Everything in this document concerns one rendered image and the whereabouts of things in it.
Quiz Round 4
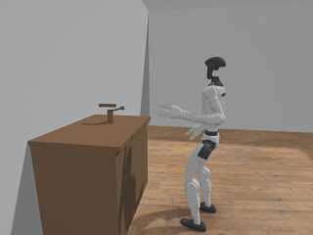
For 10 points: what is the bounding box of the robot right shin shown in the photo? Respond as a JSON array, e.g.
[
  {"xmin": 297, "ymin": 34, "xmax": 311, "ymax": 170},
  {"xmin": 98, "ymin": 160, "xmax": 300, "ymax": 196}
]
[{"xmin": 197, "ymin": 173, "xmax": 211, "ymax": 207}]

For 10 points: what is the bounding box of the counter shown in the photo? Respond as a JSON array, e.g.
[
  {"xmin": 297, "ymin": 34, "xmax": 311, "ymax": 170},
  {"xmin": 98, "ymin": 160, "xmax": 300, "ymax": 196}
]
[{"xmin": 27, "ymin": 103, "xmax": 151, "ymax": 235}]

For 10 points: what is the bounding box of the left robot upper arm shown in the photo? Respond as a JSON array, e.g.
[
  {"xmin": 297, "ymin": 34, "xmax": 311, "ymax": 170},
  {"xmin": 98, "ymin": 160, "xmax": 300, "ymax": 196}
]
[{"xmin": 203, "ymin": 85, "xmax": 225, "ymax": 125}]

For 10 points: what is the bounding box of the right robot hand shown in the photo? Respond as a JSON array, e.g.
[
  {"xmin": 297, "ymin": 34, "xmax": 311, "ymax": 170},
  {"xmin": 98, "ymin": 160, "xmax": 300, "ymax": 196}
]
[{"xmin": 185, "ymin": 125, "xmax": 202, "ymax": 140}]

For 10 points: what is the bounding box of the left robot hand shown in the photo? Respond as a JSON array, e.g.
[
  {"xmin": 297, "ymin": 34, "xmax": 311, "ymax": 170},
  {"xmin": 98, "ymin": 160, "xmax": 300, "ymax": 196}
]
[{"xmin": 156, "ymin": 103, "xmax": 183, "ymax": 119}]

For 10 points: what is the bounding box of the humanoid robot head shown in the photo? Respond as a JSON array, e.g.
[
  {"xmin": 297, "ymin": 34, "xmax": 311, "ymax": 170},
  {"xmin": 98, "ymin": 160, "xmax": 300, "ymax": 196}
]
[{"xmin": 204, "ymin": 57, "xmax": 226, "ymax": 87}]

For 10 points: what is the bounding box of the robot left forearm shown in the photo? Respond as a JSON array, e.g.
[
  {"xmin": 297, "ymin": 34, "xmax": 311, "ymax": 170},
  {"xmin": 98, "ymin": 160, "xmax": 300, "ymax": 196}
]
[{"xmin": 181, "ymin": 110, "xmax": 224, "ymax": 125}]

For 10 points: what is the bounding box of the robot right forearm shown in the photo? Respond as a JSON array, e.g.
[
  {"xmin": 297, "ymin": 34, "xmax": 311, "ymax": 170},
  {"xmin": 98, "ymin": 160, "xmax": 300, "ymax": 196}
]
[{"xmin": 199, "ymin": 123, "xmax": 205, "ymax": 130}]

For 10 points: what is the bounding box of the tap lever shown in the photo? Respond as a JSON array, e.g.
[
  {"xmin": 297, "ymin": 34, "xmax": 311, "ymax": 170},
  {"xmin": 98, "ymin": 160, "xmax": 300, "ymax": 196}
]
[{"xmin": 113, "ymin": 106, "xmax": 125, "ymax": 111}]

